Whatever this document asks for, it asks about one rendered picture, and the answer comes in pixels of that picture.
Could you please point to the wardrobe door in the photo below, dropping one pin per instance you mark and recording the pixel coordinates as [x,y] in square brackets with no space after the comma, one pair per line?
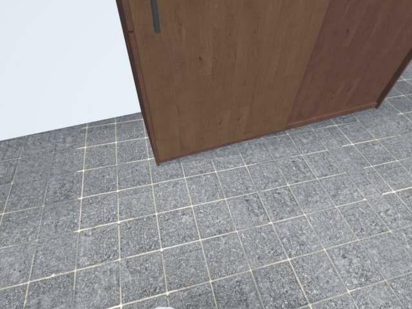
[222,70]
[359,47]

